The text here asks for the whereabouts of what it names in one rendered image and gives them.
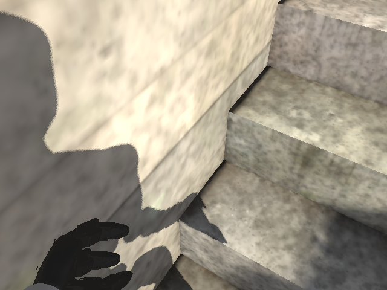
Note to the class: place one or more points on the stairs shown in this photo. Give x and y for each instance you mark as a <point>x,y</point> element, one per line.
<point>300,200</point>

